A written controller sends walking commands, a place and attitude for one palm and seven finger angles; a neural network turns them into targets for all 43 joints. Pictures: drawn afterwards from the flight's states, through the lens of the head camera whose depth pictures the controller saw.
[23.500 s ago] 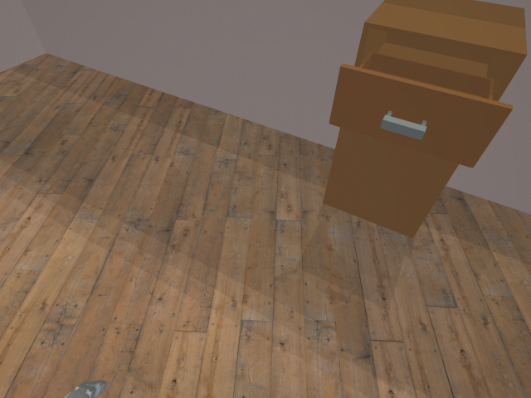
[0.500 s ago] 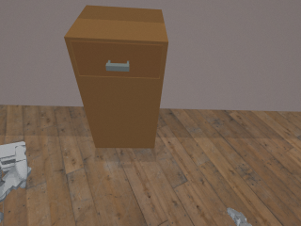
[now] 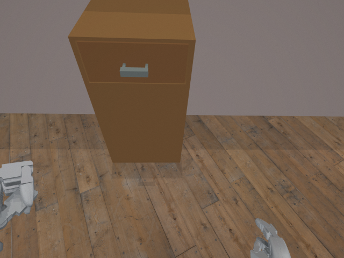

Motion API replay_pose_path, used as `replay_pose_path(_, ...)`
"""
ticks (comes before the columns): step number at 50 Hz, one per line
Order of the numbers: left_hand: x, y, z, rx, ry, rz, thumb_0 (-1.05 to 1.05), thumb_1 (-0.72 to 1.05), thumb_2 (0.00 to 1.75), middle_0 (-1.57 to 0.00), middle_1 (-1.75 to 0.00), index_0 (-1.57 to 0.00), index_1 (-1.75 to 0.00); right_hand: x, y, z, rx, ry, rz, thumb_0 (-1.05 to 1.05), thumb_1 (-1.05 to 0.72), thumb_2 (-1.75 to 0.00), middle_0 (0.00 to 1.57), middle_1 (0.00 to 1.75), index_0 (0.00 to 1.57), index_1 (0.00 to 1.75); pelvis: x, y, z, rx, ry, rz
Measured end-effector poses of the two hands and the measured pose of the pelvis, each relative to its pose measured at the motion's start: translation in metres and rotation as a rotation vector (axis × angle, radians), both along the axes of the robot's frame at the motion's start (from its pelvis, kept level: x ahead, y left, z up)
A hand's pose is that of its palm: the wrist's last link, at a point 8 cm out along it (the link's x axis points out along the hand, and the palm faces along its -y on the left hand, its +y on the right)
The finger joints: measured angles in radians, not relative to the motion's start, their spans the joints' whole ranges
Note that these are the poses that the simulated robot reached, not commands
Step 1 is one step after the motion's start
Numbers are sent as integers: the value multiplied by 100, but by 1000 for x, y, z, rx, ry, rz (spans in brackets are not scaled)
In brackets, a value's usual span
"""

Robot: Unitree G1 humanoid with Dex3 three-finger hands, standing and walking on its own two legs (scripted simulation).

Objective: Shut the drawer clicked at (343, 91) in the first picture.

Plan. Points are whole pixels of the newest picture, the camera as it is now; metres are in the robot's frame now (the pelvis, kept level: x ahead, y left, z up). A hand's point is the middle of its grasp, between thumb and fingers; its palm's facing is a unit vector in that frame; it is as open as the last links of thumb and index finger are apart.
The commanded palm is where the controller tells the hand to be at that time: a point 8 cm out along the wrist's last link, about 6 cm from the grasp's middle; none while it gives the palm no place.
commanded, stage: stop stepping back and stand still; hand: left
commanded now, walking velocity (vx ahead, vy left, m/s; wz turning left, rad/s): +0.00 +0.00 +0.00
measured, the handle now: (134, 68) +0.76 +0.20 -0.01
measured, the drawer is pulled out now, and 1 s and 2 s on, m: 0.00 0.00 0.00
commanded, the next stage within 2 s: let the arm hang, fingers relaxed in 0.18 s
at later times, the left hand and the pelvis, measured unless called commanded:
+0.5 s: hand out of the picture +0.10 +0.22 -0.13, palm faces -0.01 -0.95 -0.30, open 3.1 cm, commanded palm none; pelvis -0.02 +0.01 -0.01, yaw +0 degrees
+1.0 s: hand out of the picture -0.05 +0.21 -0.17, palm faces +0.03 -0.97 -0.24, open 6.7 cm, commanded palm none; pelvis -0.03 +0.01 +0.00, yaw +1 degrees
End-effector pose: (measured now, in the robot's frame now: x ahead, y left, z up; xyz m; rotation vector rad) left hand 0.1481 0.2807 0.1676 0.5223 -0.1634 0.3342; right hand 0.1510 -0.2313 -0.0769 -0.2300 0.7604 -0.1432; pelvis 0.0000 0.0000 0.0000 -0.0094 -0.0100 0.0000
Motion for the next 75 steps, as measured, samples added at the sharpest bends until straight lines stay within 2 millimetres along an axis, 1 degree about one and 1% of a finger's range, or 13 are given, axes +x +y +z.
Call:
replay_pose_path(8,8,-1,11,17,-43,-41,2,89,90,-141,-160,-140,-160,19,6,13,11,-74,1,2,-90,-90,20,30,20,30,1,3,1,-5,0,-6)
replay_pose_path(15,5,6,-3,18,14,-41,1,89,90,-141,-160,-140,-160,16,10,11,24,-72,19,1,-90,-90,20,30,20,30,-2,7,1,-8,10,1)
replay_pose_path(17,12,15,-48,-22,187,-34,1,90,90,-140,-159,-140,-159,12,7,-4,37,-25,60,1,-90,-90,20,30,20,30,-7,11,-3,-5,21,12)
replay_pose_path(19,11,22,-111,-114,435,19,0,90,90,-138,-157,-138,-157,4,2,-20,42,34,62,1,-90,-90,20,30,20,30,-12,15,-6,-3,26,15)
replay_pose_path(22,-16,14,-201,-251,797,85,1,91,90,-132,-152,-132,-152,-19,-3,-36,42,115,32,1,-90,-90,20,30,20,30,-17,17,-10,4,20,10)
replay_pose_path(24,-44,-2,-246,-330,990,93,1,91,90,-127,-146,-126,-146,-40,-5,-41,32,180,11,1,-90,-90,20,30,20,30,-20,16,-11,8,11,7)
replay_pose_path(27,-89,-31,-292,-442,1203,86,1,91,90,-117,-136,-116,-136,-79,-8,-44,9,301,-19,1,-90,-90,20,30,20,30,-23,13,-9,9,-3,7)
replay_pose_path(30,-130,-34,-312,-487,1323,161,2,91,90,-106,-129,-106,-125,-118,-8,-44,-8,431,-43,1,-90,-90,20,30,20,30,-27,9,-6,2,-7,14)
replay_pose_path(36,-188,-22,-313,-519,1462,265,2,91,90,-84,-104,-83,-102,-175,-2,-52,9,615,-80,1,-90,-90,20,30,20,30,-29,10,-1,-9,-8,26)
replay_pose_path(43,-217,-17,-302,-503,1540,333,1,91,90,-57,-72,-56,-71,-197,15,-65,78,664,-102,1,-90,-90,20,30,20,30,-29,13,1,-2,-11,20)
replay_pose_path(54,-188,-40,-306,-527,1494,286,1,91,90,-26,-37,-25,-37,-191,30,-72,132,650,-109,1,-90,-90,20,30,20,30,-25,9,2,7,-12,12)
replay_pose_path(61,-166,-60,-311,-548,1469,236,1,92,90,-21,-31,-21,-31,-185,27,-69,129,640,-128,1,-90,-90,20,30,20,30,-19,4,3,9,-13,6)
replay_pose_path(75,-164,-66,-310,-555,1496,256,1,92,90,-20,-30,-20,-30,-179,22,-69,127,663,-137,1,-90,-90,20,30,20,30,-8,-2,4,9,-12,5)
